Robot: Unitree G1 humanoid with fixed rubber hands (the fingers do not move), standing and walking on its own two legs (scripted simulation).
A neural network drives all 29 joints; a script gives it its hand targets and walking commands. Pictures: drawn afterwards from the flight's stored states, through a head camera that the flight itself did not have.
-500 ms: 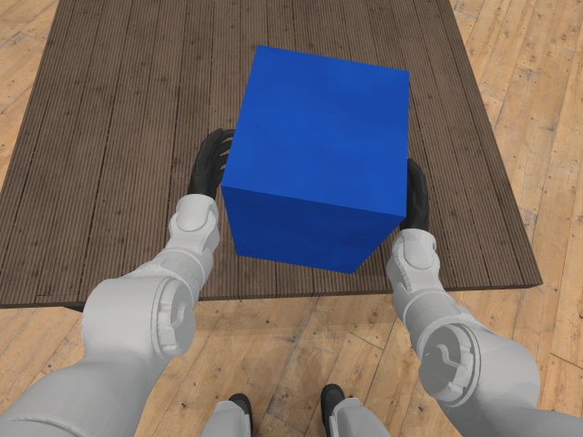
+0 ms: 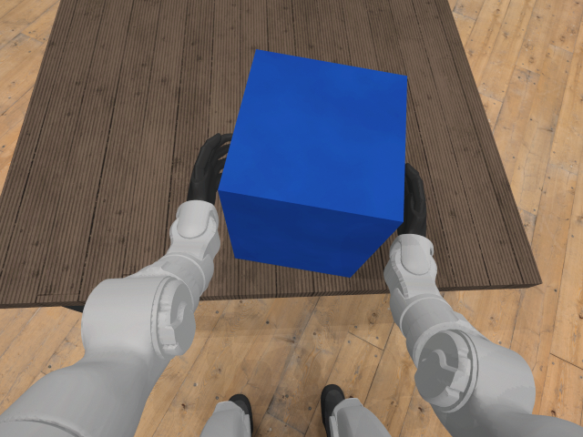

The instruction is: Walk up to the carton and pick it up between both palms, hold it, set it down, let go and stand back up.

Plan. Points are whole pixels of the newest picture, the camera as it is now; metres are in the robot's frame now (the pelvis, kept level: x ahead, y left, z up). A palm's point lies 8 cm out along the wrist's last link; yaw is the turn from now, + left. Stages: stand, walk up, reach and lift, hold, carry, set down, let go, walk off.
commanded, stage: reach and lift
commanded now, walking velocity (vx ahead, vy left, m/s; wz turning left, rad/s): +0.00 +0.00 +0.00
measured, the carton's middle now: (309, 179) +0.47 -0.03 -0.03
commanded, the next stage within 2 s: none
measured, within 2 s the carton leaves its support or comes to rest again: leaves its support in 1.76 s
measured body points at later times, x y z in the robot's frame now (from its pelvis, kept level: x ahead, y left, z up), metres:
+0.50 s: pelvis +0.00 +0.00 +0.00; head +0.16 +0.03 +0.42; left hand +0.46 +0.12 -0.03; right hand +0.41 -0.17 -0.02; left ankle +0.01 +0.11 -0.70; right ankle +0.02 -0.16 -0.70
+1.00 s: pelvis +0.00 +0.00 +0.00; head +0.16 +0.03 +0.42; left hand +0.46 +0.12 -0.03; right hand +0.40 -0.17 -0.02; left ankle +0.01 +0.11 -0.70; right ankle +0.02 -0.16 -0.70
